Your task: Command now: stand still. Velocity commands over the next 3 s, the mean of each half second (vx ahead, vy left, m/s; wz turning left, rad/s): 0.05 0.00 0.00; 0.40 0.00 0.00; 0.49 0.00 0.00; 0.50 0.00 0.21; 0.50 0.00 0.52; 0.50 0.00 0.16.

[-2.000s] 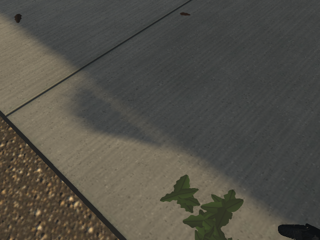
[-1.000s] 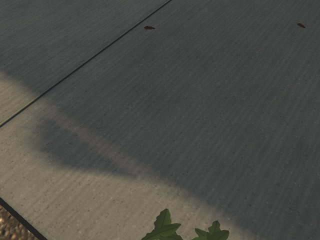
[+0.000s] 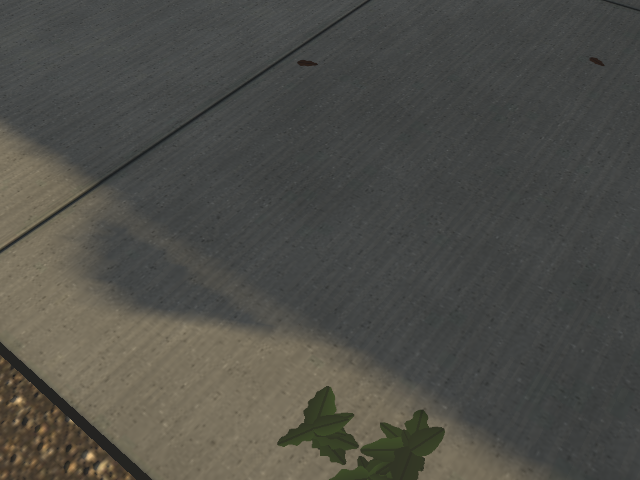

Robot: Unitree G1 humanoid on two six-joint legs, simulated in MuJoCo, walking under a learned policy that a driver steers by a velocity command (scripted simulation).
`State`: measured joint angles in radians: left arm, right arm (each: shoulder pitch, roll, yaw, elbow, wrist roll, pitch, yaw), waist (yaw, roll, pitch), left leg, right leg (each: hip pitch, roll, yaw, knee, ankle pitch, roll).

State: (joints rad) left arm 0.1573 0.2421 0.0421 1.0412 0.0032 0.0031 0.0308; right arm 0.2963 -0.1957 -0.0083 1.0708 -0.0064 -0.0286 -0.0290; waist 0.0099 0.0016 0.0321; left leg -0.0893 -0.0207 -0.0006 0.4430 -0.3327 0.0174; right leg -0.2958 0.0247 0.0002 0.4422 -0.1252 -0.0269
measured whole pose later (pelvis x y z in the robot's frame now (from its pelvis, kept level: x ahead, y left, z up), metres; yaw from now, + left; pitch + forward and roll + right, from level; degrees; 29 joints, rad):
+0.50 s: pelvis +0.04 -0.01 -0.01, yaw +0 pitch +0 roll +0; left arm 0.17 0.23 0.05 1.09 -0.02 -0.04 0.01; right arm 0.42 -0.22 -0.03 1.05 0.02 -0.05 -0.04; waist -0.02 0.02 -0.01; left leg -0.05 0.00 -0.01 0.46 -0.41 0.03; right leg -0.35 0.02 -0.03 0.69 -0.37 -0.06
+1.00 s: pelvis +0.25 -0.03 +0.00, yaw +0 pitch +2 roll -1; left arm 0.41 0.21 0.02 1.08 -0.01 -0.08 0.01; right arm 0.03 -0.24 -0.05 0.83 0.03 -0.09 0.02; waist 0.09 0.04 0.02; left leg -0.66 0.10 0.02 0.61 0.05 0.02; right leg 0.13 0.06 -0.05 0.14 -0.30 -0.05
